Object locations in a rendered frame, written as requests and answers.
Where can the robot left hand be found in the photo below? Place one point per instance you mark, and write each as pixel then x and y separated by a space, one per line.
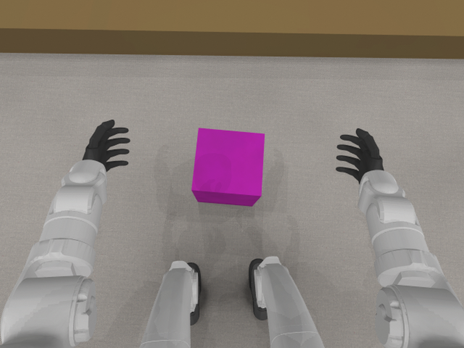
pixel 98 145

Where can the robot left foot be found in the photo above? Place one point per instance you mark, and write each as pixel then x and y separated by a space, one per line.
pixel 194 316

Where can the robot right upper arm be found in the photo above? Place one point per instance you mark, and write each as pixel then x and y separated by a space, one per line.
pixel 418 317

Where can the left robot forearm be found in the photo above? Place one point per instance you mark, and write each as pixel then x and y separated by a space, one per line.
pixel 66 245

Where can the right robot shin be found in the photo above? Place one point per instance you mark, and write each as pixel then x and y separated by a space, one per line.
pixel 268 260

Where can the right robot forearm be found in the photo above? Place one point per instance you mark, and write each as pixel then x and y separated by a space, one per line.
pixel 402 255

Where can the robot left upper arm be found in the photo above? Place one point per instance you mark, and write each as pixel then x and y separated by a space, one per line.
pixel 51 312

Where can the robot right hand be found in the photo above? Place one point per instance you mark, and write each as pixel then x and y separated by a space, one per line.
pixel 368 154

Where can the carton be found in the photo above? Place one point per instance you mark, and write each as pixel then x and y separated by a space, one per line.
pixel 228 167

